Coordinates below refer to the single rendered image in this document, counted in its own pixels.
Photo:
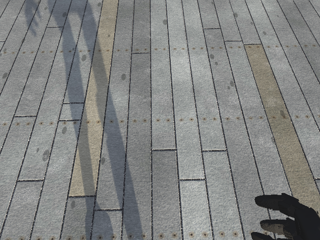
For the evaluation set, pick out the robot right hand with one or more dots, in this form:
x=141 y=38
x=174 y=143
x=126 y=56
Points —
x=305 y=226

